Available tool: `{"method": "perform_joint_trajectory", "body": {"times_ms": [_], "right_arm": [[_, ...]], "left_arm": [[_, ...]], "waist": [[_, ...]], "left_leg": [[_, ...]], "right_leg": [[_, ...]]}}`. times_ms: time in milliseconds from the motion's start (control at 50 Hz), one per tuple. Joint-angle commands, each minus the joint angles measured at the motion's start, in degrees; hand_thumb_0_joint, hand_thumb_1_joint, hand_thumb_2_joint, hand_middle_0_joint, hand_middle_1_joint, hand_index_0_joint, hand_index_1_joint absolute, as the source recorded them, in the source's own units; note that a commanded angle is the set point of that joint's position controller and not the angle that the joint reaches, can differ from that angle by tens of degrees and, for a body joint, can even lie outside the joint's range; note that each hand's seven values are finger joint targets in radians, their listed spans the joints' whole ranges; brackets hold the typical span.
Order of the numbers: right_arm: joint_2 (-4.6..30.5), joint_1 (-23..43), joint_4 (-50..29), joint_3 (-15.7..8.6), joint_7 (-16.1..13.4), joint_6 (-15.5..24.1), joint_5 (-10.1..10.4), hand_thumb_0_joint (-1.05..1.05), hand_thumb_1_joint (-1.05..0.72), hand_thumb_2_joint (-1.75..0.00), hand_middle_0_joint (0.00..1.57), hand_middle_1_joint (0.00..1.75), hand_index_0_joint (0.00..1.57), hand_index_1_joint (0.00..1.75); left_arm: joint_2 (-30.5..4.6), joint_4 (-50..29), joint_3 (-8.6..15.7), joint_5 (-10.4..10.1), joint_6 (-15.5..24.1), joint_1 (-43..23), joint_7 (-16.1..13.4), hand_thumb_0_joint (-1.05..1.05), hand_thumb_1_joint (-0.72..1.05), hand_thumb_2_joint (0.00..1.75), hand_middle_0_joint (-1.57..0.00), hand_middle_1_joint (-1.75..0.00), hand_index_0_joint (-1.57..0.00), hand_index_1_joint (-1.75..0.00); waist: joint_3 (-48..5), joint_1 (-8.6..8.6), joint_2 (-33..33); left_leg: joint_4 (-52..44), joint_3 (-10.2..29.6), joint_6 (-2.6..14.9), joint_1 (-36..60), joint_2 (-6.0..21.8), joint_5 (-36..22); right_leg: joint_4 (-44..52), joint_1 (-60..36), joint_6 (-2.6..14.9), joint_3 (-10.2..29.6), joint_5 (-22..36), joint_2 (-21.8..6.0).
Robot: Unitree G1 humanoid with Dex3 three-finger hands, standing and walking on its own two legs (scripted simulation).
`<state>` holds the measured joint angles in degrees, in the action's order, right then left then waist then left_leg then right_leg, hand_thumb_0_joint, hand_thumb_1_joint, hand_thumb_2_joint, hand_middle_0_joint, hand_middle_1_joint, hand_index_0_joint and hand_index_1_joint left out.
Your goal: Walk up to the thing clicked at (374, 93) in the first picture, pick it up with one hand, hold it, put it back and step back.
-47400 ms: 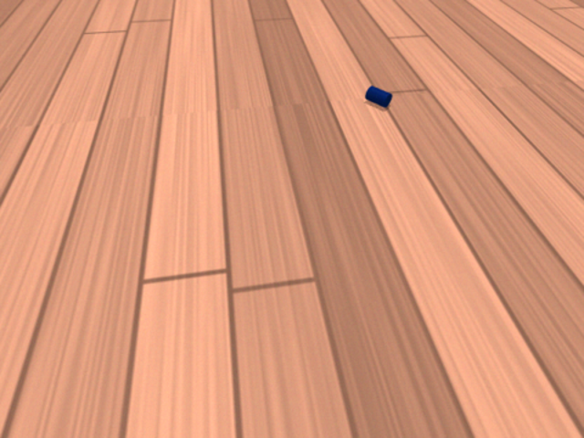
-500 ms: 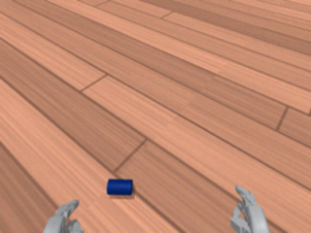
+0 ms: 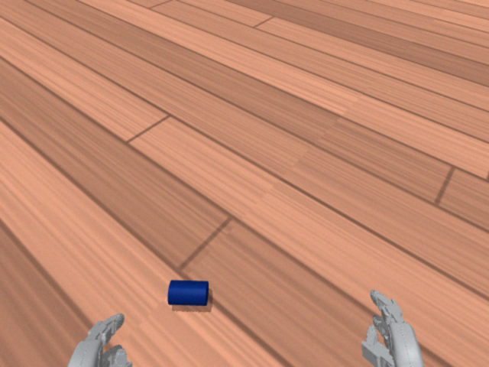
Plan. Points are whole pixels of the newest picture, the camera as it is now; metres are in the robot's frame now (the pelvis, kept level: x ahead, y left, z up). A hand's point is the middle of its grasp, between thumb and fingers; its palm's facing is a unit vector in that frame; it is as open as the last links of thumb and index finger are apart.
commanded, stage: home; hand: left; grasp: from above
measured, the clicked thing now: (188, 292) +0.51 +0.18 -0.67
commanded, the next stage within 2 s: stand in 0.72 s
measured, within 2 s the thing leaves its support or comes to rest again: neither
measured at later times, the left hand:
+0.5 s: hand (128, 365) +0.17 +0.18 -0.05, palm faces +0.04 -0.98 -0.19, open 7.4 cm
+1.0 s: hand out of the picture +0.15 +0.22 -0.09, palm faces +0.01 -0.95 -0.32, open 7.4 cm
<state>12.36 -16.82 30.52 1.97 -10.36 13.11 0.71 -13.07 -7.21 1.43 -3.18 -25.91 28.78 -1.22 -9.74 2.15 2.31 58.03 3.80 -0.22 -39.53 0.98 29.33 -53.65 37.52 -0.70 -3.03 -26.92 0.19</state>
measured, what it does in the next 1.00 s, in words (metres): stands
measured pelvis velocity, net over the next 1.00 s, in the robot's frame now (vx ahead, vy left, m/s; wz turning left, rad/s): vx -0.01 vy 0.00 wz -0.01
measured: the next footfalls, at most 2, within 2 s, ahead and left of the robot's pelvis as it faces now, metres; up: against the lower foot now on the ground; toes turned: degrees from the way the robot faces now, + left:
none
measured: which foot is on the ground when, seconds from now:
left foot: down 0.00-1.00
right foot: down 0.00-1.00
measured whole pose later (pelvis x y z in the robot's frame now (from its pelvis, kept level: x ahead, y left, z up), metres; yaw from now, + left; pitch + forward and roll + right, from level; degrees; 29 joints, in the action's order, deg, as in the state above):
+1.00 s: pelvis -0.01 +0.00 +0.02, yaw +0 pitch +3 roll +0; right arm 15.3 -10.2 44.7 -0.4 -1.9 3.4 -3.8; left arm -16.1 28.5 1.1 2.6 -6.4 13.4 -1.8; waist 0.2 -1.3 -0.9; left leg 47.6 1.0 0.6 -26.2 -1.0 24.4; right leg -47.4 26.6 -1.0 -0.4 -23.9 -1.9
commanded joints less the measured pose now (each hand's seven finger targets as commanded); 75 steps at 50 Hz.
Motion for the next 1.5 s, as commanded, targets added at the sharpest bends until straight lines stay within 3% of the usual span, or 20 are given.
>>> {"method": "perform_joint_trajectory", "body": {"times_ms": [0,340,440,460,560,780,800,820,840,860,880,900,960,1040,1060,1100,1140,1220,1340,1480], "right_arm": [[7.7,4.0,-8.9,-3.5,-0.4,3.2,-0.1,0.0,-0.9,-0.9,0.2,0.3,0.2,0.3],[7.4,3.8,-9.1,-3.4,-0.3,2.9,-0.1,0.0,-0.9,-0.9,0.2,0.3,0.2,0.3],[7.7,3.5,-8.7,-3.6,-0.1,2.6,-0.1,0.0,-0.9,-0.9,0.2,0.3,0.2,0.3],[7.6,3.9,-9.2,-3.5,0.0,2.6,-0.1,0.0,-0.9,-0.9,0.2,0.3,0.2,0.3],[7.7,3.7,-9.1,-3.6,0.0,2.5,-0.1,0.0,-0.9,-0.9,0.2,0.3,0.2,0.3],[7.6,3.4,-9.4,-3.7,-0.2,2.6,-0.1,0.0,-0.9,-0.9,0.2,0.3,0.2,0.3],[13.5,8.1,5.4,-5.3,3.3,-3.2,-7.8,0.0,-0.9,-0.9,0.2,0.3,0.2,0.3],[14.1,7.5,5.7,-6.4,4.6,-5.3,-7.5,0.0,-0.9,-0.9,0.2,0.3,0.2,0.3],[14.3,6.7,5.4,-6.2,5.6,-6.3,-7.4,0.0,-0.9,-0.9,0.2,0.3,0.2,0.3],[14.1,5.7,5.3,-6.1,6.3,-7.0,-7.5,0.0,-0.9,-0.9,0.2,0.3,0.2,0.3],[13.4,6.7,6.2,-5.9,7.1,-7.4,-6.5,0.0,-0.9,-0.9,0.2,0.3,0.2,0.3],[11.8,6.8,7.6,-6.0,8.0,-7.6,-4.6,0.0,-0.9,-0.9,0.2,0.3,0.2,0.3],[12.3,8.9,9.4,-6.7,8.9,-8.2,-3.6,0.0,-0.9,-0.9,0.2,0.3,0.2,0.3],[12.0,9.0,13.2,-6.8,9.3,-9.4,-4.0,0.0,-0.9,-0.9,0.2,0.3,0.2,0.3],[12.2,9.4,14.0,-6.9,9.2,-9.6,-4.0,0.0,-0.9,-0.9,0.2,0.3,0.2,0.3],[12.3,9.1,15.6,-6.9,9.0,-10.1,-4.0,0.0,-0.9,-0.9,0.2,0.3,0.2,0.3],[12.9,8.9,17.1,-6.9,9.0,-10.2,-3.8,0.0,-0.9,-0.9,0.2,0.3,0.2,0.3],[12.9,7.7,20.7,-6.7,8.5,-10.7,-3.3,0.0,-0.9,-0.9,0.2,0.3,0.2,0.3],[14.1,8.6,24.4,-6.6,8.2,-11.2,-2.8,0.0,-0.9,-0.9,0.2,0.3,0.2,0.3],[14.1,8.4,27.7,-6.2,8.1,-11.4,-2.4,0.0,-0.9,-0.9,0.2,0.3,0.2,0.3]], "left_arm": [[-6.0,-11.2,3.6,0.3,3.1,-0.8,-0.2,0.0,0.9,0.9,-0.2,-0.3,-0.2,-0.3],[-6.0,-12.6,3.5,0.1,3.1,-1.0,-0.3,0.0,0.9,0.9,-0.2,-0.3,-0.2,-0.3],[-6.4,-10.4,4.1,0.4,2.8,0.5,-0.4,0.0,0.9,0.9,-0.2,-0.3,-0.2,-0.3],[-5.9,-12.1,3.0,0.5,3.0,-1.4,-0.3,0.0,0.9,0.9,-0.2,-0.3,-0.2,-0.3],[-5.9,-11.3,3.8,0.3,2.7,-0.7,-0.4,0.0,0.9,0.9,-0.2,-0.3,-0.2,-0.3],[-6.0,-12.2,3.9,0.3,3.2,-0.4,-0.5,0.0,0.9,0.9,-0.2,-0.3,-0.2,-0.3],[-10.4,7.9,3.4,6.7,14.9,-17.3,-2.6,0.0,0.9,0.9,-0.2,-0.3,-0.2,-0.3],[-10.7,18.6,4.6,7.0,18.7,-11.2,-2.4,0.0,0.9,0.9,-0.2,-0.3,-0.2,-0.3],[-11.3,21.1,4.5,7.6,20.7,-10.6,-2.1,0.0,0.9,0.9,-0.2,-0.3,-0.2,-0.3],[-11.2,22.7,3.9,7.4,21.7,-12.1,-1.7,0.0,0.9,0.9,-0.2,-0.3,-0.2,-0.3],[-11.7,25.3,3.5,7.1,22.7,-13.3,-1.5,0.0,0.9,0.9,-0.2,-0.3,-0.2,-0.3],[-12.0,27.8,3.6,6.8,23.3,-14.4,-1.3,0.0,0.9,0.9,-0.2,-0.3,-0.2,-0.3],[-11.5,34.3,4.0,5.7,24.0,-15.9,-1.2,0.0,0.9,0.9,-0.2,-0.3,-0.2,-0.3],[-11.5,42.2,3.9,6.0,25.6,-18.6,-1.3,0.0,0.9,0.9,-0.2,-0.3,-0.2,-0.3],[-11.5,43.8,3.9,5.9,25.9,-18.8,-1.3,0.0,0.9,0.9,-0.2,-0.3,-0.2,-0.3],[-11.5,46.8,3.8,5.8,26.2,-19.3,-1.3,0.0,0.9,0.9,-0.2,-0.3,-0.2,-0.3],[-11.0,50.0,3.6,5.6,26.3,-18.7,-1.3,0.0,0.9,0.9,-0.2,-0.3,-0.2,-0.3],[-12.1,55.4,3.6,5.3,27.0,-18.5,-1.2,0.0,0.9,0.9,-0.2,-0.3,-0.2,-0.3],[-12.4,61.3,3.2,4.8,26.7,-19.0,-1.4,0.0,0.9,0.9,-0.2,-0.3,-0.2,-0.3],[-12.7,65.9,2.8,4.8,27.0,-19.4,-1.4,0.0,0.9,0.9,-0.2,-0.3,-0.2,-0.3]], "waist": [[-3.3,0.05,1.4],[-5.6,0.11,0.9],[-5.1,-0.11,0.8],[-4.5,0.08,1.7],[-3.7,0.05,0.5],[-5.7,0.02,1.2],[9.8,-4.68,-0.8],[2.8,-4.14,-1.9],[1.3,-3.82,-3.0],[2.2,-2.65,-1.6],[1.3,-3.18,-0.7],[0.8,-3.34,-1.8],[0.8,-4.28,-3.6],[4.3,-3.58,-3.1],[4.2,-3.59,-2.2],[7.7,-3.34,-1.3],[8.3,-3.61,0.4],[8.2,-3.0,-2.7],[9.9,-3.33,-0.5],[11.0,-3.17,-2.1]], "left_leg": [[-10.1,-0.5,0.72,4.9,-0.8,-13.3],[-8.5,-0.8,0.81,6.0,-1.0,-19.1],[-8.7,-0.6,0.65,5.5,-1.0,-19.2],[-9.2,-0.4,0.5,5.9,-0.8,-19.1],[-9.9,-0.1,0.72,5.1,-0.7,-15.0],[-9.2,-0.4,0.63,5.8,-0.7,-16.4],[-15.6,2.0,3.48,7.7,2.5,-27.0],[-15.2,1.3,3.9,13.4,1.9,-31.2],[-14.5,0.9,4.1,15.2,1.6,-32.7],[-15.5,2.2,4.38,14.5,1.8,-28.5],[-17.0,2.0,4.34,15.7,1.3,-25.5],[-18.1,1.4,4.14,16.2,0.7,-22.9],[-19.7,1.5,3.72,19.6,0.8,-21.6],[-23.8,2.3,3.71,20.6,1.1,-17.2],[-23.9,2.2,3.69,22.3,1.3,-19.4],[-27.8,3.2,3.5,22.2,1.9,-15.8],[-30.7,4.7,3.48,22.4,3.0,-16.7],[-31.8,3.1,2.57,26.1,2.5,-22.5],[-37.8,4.5,2.37,27.5,3.8,-21.2],[-39.1,3.2,1.68,31.6,3.8,-25.9]], "right_leg": [[7.7,-3.4,1.01,-1.0,10.4,1.3],[7.2,-5.0,0.9,-0.8,15.9,1.1],[6.8,-5.2,1.1,-0.8,15.6,1.0],[6.7,-4.6,1.13,-0.9,15.4,1.1],[7.3,-4.1,1.05,-1.0,11.9,1.2],[6.7,-4.2,1.16,-1.0,13.1,1.2],[9.0,-11.8,3.07,4.5,14.0,-2.9],[9.2,-14.4,4.98,5.7,16.3,-3.1],[9.4,-15.5,5.6,6.4,19.3,-3.5],[10.9,-14.8,4.99,7.0,19.5,-3.6],[11.4,-17.7,4.91,7.6,19.8,-4.4],[12.2,-19.7,4.34,7.4,19.2,-4.8],[15.0,-19.4,3.57,7.4,17.4,-5.1],[19.5,-20.4,2.99,7.8,14.6,-5.7],[20.0,-21.1,2.87,7.6,16.9,-5.8],[22.2,-20.3,2.66,7.4,13.5,-5.4],[23.2,-23.0,2.3,6.3,14.8,-4.9],[26.8,-26.6,2.55,7.4,20.5,-6.3],[30.3,-30.1,1.79,6.2,18.3,-5.8],[33.9,-31.0,1.37,6.6,21.4,-6.6]]}}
